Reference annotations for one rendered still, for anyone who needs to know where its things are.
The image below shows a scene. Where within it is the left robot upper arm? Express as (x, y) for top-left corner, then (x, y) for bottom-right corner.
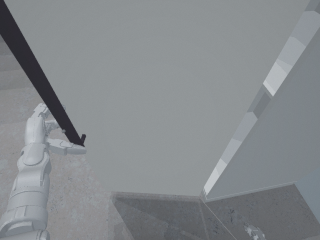
(0, 229), (50, 240)

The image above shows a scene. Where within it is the fridge door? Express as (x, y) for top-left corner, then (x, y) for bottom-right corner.
(4, 0), (310, 196)

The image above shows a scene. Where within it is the handle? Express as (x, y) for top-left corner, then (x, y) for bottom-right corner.
(0, 0), (86, 147)

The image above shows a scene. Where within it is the left robot hand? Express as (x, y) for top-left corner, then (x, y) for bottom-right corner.
(24, 103), (87, 156)

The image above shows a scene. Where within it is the robot left forearm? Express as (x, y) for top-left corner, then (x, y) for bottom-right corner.
(0, 143), (52, 238)

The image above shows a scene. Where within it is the right robot hand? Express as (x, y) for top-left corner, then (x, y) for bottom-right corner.
(243, 222), (266, 240)

